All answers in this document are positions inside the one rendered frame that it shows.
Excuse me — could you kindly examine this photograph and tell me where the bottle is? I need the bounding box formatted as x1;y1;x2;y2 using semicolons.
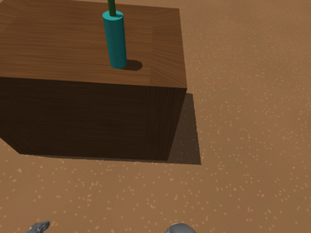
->
103;0;127;69

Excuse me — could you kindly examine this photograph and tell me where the left robot hand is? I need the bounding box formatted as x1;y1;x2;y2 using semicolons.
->
25;221;50;233

